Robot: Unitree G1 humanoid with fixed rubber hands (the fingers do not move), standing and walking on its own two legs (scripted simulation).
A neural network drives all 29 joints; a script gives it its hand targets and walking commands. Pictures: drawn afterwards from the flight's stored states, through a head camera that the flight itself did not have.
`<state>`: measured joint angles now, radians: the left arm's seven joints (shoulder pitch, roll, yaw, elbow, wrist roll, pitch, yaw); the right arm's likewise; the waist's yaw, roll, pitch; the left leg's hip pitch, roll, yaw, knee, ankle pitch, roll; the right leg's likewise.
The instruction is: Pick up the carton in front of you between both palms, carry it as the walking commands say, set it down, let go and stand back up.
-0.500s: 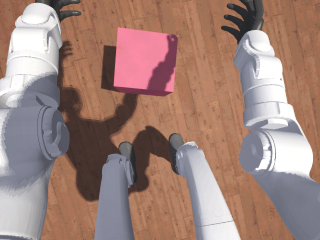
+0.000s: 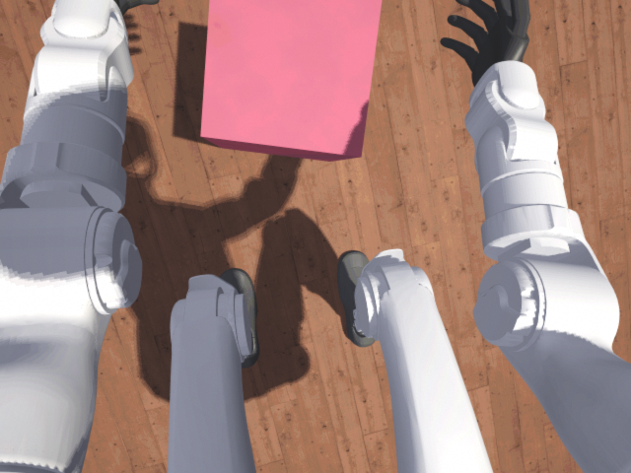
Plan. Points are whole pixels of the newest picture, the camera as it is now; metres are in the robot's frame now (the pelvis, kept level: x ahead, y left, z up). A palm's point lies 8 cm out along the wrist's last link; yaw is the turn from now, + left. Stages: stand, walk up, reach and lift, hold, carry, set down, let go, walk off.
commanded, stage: reach and lift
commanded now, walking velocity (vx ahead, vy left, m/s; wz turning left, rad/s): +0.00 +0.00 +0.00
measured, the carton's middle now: (286, 87) +0.53 +0.00 -0.39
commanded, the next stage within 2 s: none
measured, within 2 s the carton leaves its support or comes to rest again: leaves its support in 1.18 s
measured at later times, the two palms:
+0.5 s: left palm (160, 72) +0.55 +0.17 -0.33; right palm (411, 99) +0.50 -0.18 -0.32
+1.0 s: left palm (179, 60) +0.56 +0.14 -0.33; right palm (394, 81) +0.52 -0.16 -0.32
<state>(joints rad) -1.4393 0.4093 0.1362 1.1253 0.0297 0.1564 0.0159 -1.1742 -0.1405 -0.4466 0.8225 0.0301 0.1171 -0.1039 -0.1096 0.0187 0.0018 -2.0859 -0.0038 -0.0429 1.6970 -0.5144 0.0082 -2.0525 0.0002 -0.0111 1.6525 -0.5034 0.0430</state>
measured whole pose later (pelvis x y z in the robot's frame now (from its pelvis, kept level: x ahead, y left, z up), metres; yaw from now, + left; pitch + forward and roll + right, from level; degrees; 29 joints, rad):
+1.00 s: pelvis -0.02 +0.00 -0.14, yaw -1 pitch +38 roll -5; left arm -1.71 0.46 -0.12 1.28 -0.18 0.10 0.05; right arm -1.54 -0.19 -0.26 1.06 0.18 0.09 -0.20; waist -0.08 -0.05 0.44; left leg -2.27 0.01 -0.06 2.23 -0.61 0.00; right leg -2.24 0.03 -0.02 2.17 -0.59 0.05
